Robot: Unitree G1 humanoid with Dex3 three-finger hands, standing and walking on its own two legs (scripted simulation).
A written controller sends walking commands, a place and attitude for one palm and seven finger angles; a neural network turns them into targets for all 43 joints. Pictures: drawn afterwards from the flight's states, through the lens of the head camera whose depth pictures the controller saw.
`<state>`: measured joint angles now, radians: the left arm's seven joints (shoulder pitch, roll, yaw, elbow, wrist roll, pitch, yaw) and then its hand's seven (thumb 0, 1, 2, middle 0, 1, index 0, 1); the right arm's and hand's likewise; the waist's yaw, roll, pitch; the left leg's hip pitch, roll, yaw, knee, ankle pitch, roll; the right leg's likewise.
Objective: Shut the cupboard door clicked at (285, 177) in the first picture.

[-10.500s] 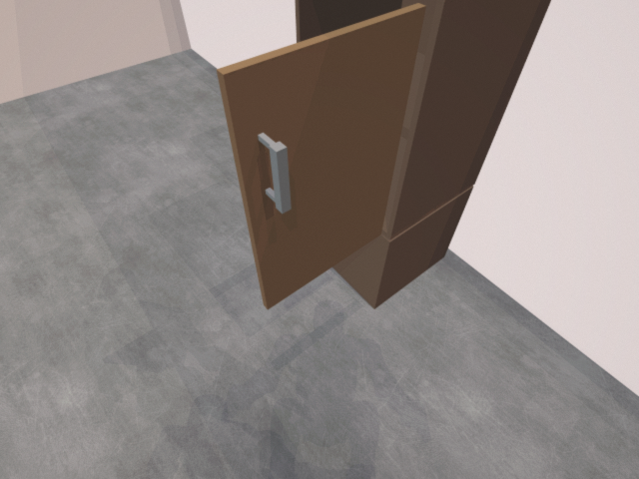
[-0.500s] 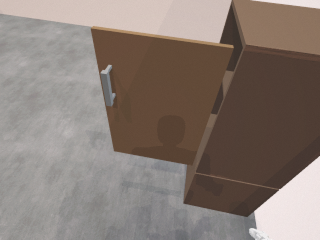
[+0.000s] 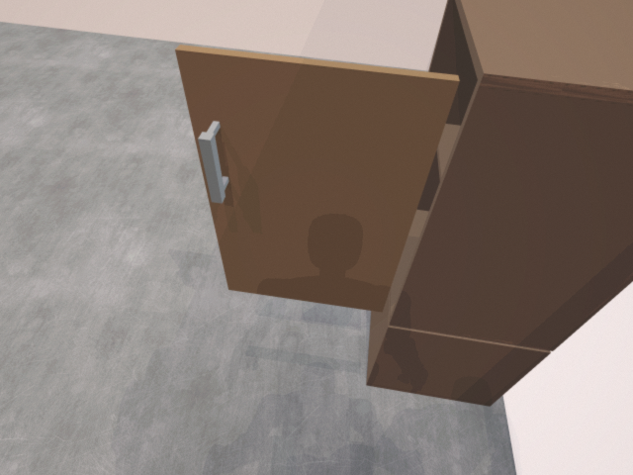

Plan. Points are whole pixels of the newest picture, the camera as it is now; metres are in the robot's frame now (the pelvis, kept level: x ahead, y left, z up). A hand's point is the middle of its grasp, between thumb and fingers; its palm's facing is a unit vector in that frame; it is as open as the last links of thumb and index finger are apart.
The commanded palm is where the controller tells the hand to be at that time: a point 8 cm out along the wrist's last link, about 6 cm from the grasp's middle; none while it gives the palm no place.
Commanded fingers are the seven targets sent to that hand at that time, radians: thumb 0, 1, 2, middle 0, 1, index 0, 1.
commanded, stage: look again from close up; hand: left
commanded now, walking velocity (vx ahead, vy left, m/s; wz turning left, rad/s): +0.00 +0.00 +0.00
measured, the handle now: (216, 163) +0.56 +0.20 +0.08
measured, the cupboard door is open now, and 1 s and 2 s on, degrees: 91 91 91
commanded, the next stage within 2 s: shuffle to correct the standing spot in 0.44 s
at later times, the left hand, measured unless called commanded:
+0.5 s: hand out of the picture +0.07 +0.22 -0.17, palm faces -0.03 -0.96 -0.26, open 7.4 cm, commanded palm none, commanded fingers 0.00 0.90 0.90 -0.20 -0.30 -0.20 -0.30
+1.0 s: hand out of the picture +0.05 +0.20 -0.19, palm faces +0.01 -0.99 -0.16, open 7.4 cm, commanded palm none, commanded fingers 0.00 0.90 0.90 -0.20 -0.30 -0.20 -0.30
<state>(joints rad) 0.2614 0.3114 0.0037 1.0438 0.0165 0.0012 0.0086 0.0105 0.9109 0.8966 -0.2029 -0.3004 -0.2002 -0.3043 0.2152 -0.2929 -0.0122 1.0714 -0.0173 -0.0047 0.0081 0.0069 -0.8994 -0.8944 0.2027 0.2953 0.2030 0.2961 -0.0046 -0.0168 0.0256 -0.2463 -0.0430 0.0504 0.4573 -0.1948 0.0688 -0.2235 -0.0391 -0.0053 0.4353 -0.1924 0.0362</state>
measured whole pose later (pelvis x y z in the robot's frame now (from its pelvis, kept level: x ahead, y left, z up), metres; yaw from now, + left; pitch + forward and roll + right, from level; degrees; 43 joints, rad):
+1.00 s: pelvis +0.09 +0.03 -0.01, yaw -4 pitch -1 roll -2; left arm 0.40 0.16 0.02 1.08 0.02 -0.01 0.03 0.01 0.91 0.90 -0.20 -0.30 -0.20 -0.30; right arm 0.27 -0.20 -0.01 1.12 -0.01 -0.01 -0.01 0.01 -0.90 -0.89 0.20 0.29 0.20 0.30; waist 0.03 -0.02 0.03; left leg -0.22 -0.01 0.11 0.59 -0.35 0.03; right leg -0.14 -0.03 0.06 0.50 -0.35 0.06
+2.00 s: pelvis +0.08 +0.02 +0.00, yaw -6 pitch -1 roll +0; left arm 0.29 0.14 0.01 1.11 0.00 0.01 0.05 0.00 0.93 0.90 -0.20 -0.30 -0.20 -0.30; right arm 0.32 -0.10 -0.01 1.19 -0.01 -0.03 -0.04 0.00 -0.90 -0.89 0.20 0.29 0.20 0.30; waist -0.03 0.00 0.02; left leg -0.13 -0.04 0.15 0.39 -0.25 0.08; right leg -0.12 -0.04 -0.01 0.41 -0.27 0.03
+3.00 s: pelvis +0.05 +0.01 +0.00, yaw -4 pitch -1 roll +0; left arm 0.31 0.16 -0.02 1.06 0.01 -0.02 0.04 0.01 0.92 0.90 -0.20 -0.30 -0.20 -0.30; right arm 0.30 -0.15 0.01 1.08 -0.02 -0.02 -0.02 0.01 -0.91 -0.89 0.20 0.29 0.20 0.30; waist -0.01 -0.01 0.00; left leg -0.22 -0.02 0.11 0.48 -0.24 0.06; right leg -0.19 -0.02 -0.05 0.48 -0.28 0.00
